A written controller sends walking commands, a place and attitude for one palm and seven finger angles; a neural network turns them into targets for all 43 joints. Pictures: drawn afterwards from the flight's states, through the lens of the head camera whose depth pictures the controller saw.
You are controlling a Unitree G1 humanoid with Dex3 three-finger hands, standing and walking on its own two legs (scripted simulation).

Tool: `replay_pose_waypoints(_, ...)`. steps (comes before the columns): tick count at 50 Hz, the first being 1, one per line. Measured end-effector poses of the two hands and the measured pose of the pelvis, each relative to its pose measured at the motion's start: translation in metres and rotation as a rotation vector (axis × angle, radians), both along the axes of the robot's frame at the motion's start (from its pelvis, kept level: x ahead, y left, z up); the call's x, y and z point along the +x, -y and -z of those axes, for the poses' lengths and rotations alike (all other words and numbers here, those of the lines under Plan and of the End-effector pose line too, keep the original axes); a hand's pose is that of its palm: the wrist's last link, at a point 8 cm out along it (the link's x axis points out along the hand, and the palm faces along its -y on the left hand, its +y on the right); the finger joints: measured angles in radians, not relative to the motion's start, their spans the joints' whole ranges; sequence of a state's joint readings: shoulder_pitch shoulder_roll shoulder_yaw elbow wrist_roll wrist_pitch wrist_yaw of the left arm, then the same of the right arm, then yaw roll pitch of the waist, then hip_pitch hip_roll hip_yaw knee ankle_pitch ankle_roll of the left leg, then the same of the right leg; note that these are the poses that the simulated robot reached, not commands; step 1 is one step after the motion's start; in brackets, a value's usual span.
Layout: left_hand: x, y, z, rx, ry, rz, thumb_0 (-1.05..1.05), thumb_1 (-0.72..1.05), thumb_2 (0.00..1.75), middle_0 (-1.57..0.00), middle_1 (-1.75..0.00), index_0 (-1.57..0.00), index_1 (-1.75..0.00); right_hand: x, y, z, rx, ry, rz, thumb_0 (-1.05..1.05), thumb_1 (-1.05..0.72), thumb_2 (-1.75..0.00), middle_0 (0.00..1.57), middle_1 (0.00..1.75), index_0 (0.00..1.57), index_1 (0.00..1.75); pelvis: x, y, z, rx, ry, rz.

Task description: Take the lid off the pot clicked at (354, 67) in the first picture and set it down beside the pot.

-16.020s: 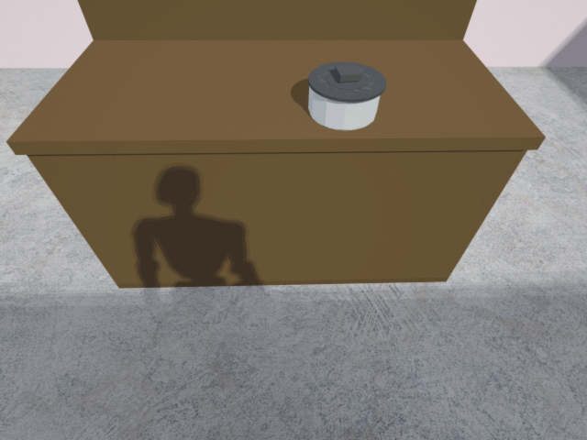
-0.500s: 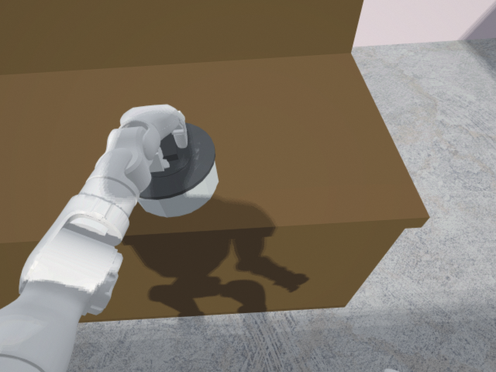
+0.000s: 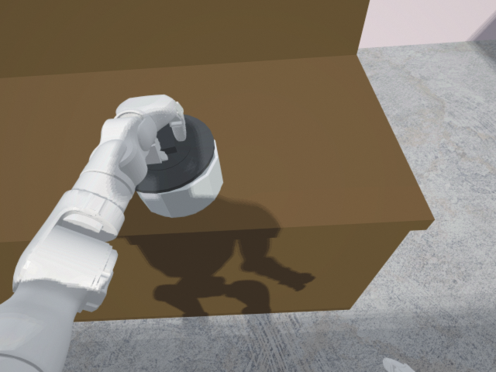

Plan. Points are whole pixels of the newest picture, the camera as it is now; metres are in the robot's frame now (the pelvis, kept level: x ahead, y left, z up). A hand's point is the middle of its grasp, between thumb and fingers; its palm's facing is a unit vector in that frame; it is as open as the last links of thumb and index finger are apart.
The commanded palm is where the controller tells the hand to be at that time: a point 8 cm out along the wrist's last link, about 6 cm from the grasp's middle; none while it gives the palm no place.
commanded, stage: lift the lid straight up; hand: left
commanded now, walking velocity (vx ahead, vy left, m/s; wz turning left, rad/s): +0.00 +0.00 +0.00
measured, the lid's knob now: (160, 142) +0.50 +0.15 +0.09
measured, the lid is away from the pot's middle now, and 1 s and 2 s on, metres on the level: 0.01 0.01 0.07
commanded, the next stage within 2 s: move the lid sideways beside the pot in 1.44 s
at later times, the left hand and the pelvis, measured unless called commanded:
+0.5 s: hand (149, 125) +0.46 +0.14 +0.16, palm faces -0.28 -0.02 -0.96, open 7.7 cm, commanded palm +0.45 +0.15 +0.24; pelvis -0.01 +0.00 +0.00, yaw +1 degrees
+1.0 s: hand (138, 102) +0.46 +0.15 +0.20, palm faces -0.27 -0.02 -0.96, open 7.7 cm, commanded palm +0.45 +0.15 +0.28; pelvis -0.01 +0.00 +0.00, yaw +0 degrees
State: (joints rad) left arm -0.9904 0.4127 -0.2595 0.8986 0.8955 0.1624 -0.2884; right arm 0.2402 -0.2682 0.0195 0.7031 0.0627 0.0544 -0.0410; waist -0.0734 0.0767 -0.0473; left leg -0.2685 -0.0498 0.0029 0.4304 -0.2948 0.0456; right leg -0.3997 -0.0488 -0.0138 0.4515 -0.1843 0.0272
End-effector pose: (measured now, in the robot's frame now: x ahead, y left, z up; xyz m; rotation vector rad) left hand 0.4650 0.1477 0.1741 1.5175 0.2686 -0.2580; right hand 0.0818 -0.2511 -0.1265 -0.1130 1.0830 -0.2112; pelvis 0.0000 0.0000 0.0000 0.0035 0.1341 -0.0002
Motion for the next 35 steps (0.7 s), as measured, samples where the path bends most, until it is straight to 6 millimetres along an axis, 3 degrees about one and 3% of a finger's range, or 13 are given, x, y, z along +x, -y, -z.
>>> replay_pose_waypoints(24, -0.012, 0.005, -0.045, 0.017, 0.052, -0.006, 0.01, 0.13, 0.9, -0.52, -0.85, -0.7, -0.96, 0.014, -0.004, -0.005, 0.017, 0.071, -0.041, 0.01, -0.9, -0.9, 0.2, 0.3, 0.2, 0.3, -0.007, 0.002, -0.002, 0.005, 0.036, -0.008)
replay_pose_waypoints(35, -0.015, 0.001, -0.063, 0.012, 0.048, -0.025, 0.01, 0.13, 0.9, -0.52, -0.85, -0.7, -0.96, 0.005, 0.002, -0.008, -0.006, 0.078, -0.04, 0.01, -0.9, -0.9, 0.21, 0.3, 0.2, 0.3, -0.014, 0.004, -0.002, 0.008, 0.05, -0.008)
